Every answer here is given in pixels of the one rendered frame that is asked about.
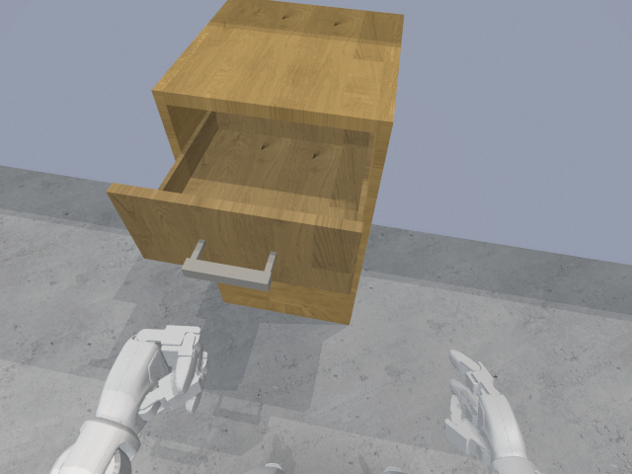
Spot handle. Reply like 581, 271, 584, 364
181, 239, 277, 291

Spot robot left forearm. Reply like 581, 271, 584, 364
49, 419, 141, 474

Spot robot left hand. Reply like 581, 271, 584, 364
96, 325, 210, 435

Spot cabinet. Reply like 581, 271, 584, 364
151, 0, 404, 325

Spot drawer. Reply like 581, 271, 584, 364
106, 111, 375, 294

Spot robot right hand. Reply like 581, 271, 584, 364
445, 350, 527, 470

